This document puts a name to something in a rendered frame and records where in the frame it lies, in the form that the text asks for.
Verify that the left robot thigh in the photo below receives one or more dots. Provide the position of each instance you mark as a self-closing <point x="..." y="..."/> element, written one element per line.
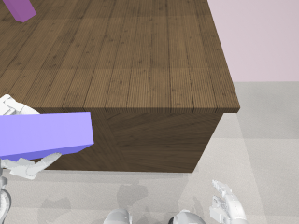
<point x="118" y="216"/>

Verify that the robot thigh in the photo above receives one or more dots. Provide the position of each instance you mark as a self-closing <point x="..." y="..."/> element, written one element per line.
<point x="118" y="216"/>
<point x="187" y="218"/>

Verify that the robot left forearm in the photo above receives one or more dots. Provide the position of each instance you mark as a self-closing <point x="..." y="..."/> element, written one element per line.
<point x="5" y="200"/>

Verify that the robot right hand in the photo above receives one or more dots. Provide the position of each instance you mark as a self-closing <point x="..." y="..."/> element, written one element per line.
<point x="224" y="211"/>

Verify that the table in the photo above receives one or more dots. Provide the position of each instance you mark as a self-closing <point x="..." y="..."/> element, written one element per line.
<point x="152" y="74"/>

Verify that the right robot thigh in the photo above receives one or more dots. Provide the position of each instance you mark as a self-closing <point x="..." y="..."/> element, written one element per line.
<point x="187" y="218"/>

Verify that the robot left hand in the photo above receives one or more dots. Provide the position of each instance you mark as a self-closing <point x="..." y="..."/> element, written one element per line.
<point x="22" y="167"/>

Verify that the sponge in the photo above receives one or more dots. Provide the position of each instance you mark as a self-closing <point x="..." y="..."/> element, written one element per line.
<point x="36" y="136"/>

